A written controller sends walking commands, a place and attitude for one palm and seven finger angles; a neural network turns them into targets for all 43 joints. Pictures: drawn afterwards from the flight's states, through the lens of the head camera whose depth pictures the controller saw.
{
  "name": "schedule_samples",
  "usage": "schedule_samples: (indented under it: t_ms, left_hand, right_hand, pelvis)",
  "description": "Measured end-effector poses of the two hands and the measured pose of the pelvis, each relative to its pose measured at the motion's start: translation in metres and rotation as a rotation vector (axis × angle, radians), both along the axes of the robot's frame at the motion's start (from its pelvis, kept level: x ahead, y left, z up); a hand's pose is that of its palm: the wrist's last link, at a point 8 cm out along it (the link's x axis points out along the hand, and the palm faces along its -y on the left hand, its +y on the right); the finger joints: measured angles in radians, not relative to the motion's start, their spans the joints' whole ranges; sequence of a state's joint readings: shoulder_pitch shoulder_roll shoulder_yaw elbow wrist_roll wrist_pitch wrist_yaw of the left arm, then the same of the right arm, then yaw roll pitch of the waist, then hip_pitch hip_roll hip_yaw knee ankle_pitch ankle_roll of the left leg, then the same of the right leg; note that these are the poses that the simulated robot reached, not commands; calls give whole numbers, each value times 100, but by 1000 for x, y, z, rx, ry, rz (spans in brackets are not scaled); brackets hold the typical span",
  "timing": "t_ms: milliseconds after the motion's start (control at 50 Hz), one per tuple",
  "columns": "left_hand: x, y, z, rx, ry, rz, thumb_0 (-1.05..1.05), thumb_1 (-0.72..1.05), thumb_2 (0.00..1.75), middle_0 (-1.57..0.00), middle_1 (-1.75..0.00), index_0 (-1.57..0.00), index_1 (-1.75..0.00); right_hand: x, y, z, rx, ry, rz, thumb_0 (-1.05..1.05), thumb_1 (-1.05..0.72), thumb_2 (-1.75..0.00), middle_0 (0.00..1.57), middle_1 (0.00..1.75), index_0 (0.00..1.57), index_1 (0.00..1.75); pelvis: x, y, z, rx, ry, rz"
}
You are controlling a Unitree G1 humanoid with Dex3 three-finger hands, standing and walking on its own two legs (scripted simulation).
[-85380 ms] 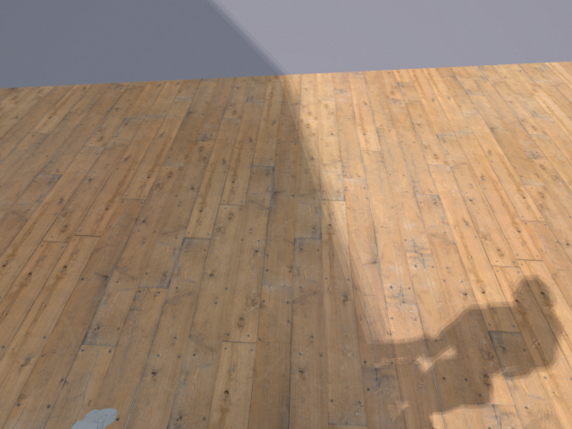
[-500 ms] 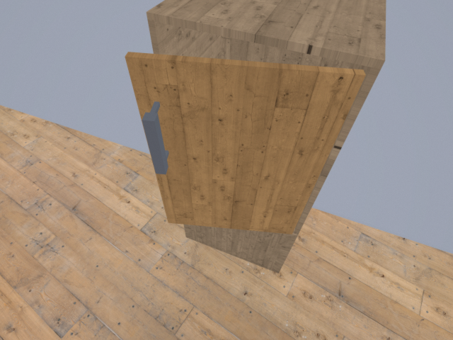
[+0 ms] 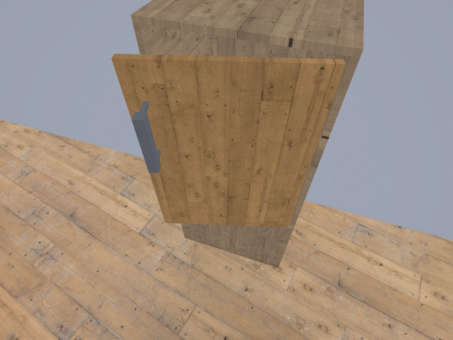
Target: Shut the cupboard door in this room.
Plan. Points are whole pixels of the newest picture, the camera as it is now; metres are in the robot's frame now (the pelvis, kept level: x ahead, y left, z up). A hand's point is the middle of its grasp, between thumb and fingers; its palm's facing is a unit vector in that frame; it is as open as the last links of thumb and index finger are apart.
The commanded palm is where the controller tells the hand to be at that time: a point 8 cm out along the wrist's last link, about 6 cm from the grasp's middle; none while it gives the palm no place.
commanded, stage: look again from close up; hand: left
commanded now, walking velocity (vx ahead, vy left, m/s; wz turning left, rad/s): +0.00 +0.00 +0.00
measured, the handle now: (150, 138) +0.50 +0.19 +0.06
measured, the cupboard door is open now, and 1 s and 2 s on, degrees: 16 16 16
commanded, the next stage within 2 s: raise the hand and make a fist in 0.36 s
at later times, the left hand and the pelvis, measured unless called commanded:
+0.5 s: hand out of the picture +0.04 +0.17 -0.17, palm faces +0.05 -0.98 -0.20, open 7.4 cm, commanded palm +0.11 +0.22 -0.07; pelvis +0.02 +0.00 +0.00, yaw -1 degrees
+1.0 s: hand out of the picture +0.13 +0.17 -0.03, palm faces +0.15 -0.99 -0.06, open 5.6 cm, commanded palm +0.13 +0.21 -0.02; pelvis -0.03 -0.04 -0.09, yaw +3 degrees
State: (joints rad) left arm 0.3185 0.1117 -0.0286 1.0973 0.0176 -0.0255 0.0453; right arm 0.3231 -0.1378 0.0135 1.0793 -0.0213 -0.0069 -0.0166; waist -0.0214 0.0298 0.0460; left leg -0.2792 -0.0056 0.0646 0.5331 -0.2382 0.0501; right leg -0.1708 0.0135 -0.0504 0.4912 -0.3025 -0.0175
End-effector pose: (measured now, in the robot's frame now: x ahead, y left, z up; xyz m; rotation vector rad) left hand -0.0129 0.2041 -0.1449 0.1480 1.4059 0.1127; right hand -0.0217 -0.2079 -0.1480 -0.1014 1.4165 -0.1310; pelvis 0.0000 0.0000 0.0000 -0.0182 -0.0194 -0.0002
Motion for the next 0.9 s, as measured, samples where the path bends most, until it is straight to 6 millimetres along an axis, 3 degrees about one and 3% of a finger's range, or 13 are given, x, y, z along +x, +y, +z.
schedule_samples:
  t_ms: [220,480,520,580,640,700,740,800,860,900]
  left_hand:
    - [16,19,7,47,-32,-5,0,90,90,-20,-30,-20,-30]
    - [38,13,1,23,-48,-21,0,90,90,-20,-30,-20,-30]
    - [67,25,18,51,-218,70,2,92,90,-21,-30,-20,-30]
    - [131,35,81,112,-662,91,3,93,90,-22,-31,-21,-31]
    - [185,26,141,109,-1028,54,2,93,90,-23,-33,-23,-34]
    - [209,9,169,11,-1282,-10,1,92,90,-27,-37,-26,-38]
    - [205,-3,164,-86,-1387,-63,1,92,90,-29,-40,-29,-41]
    - [178,-12,129,-187,-1391,-109,0,91,90,-34,-46,-34,-46]
    - [139,-5,88,-184,-1266,-67,0,90,90,-40,-51,-40,-52]
    - [116,5,78,-125,-1221,-26,1,90,90,-44,-55,-43,-55]
  right_hand:
    - [20,-1,-3,0,-43,10,2,-93,-90,20,30,20,30]
    - [51,-19,10,-56,-80,22,1,-91,-90,20,30,20,30]
    - [64,-25,16,-94,-194,25,1,-91,-90,20,30,20,30]
    - [91,-34,27,-118,-417,35,1,-91,-90,20,30,20,30]
    - [124,-43,33,-104,-601,61,1,-91,-90,20,30,20,30]
    - [156,-52,40,-101,-734,78,1,-91,-90,20,30,20,30]
    - [173,-57,46,-108,-794,103,1,-91,-90,20,30,20,30]
    - [195,-65,51,-132,-852,168,1,-91,-90,20,30,20,30]
    - [213,-70,51,-158,-893,235,1,-91,-90,20,30,20,30]
    - [222,-70,46,-163,-914,266,1,-91,-90,20,30,20,30]
  pelvis:
    - [8,5,0,25,9,-15]
    - [21,-1,3,19,11,-23]
    - [17,-3,-1,19,5,-17]
    - [17,-6,-5,38,10,0]
    - [13,-6,-12,38,40,29]
    - [4,-10,-21,30,97,24]
    - [-3,-17,-32,38,139,13]
    - [-12,-29,-49,43,180,12]
    - [-20,-36,-67,29,202,24]
    - [-24,-39,-76,14,211,34]
